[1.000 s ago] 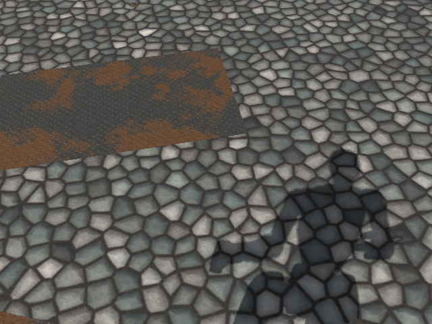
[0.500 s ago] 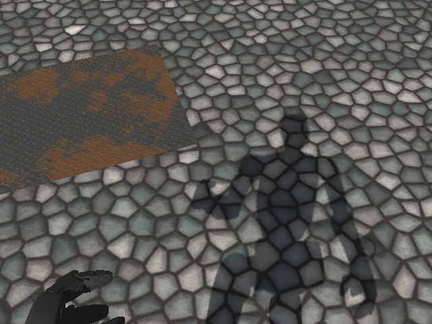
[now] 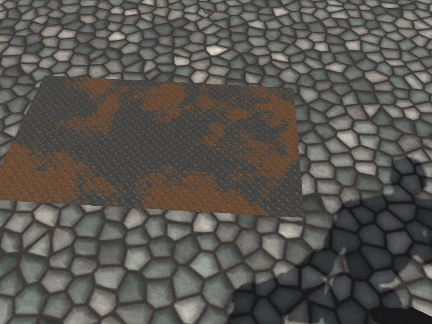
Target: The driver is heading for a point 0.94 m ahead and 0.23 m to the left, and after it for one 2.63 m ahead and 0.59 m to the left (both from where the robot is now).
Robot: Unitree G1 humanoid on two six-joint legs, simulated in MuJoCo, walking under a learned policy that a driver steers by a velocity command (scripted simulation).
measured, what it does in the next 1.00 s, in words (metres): walks ahead, turning left: left foot, then right foot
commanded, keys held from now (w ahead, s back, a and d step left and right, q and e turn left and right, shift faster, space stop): w+q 0.84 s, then w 0.16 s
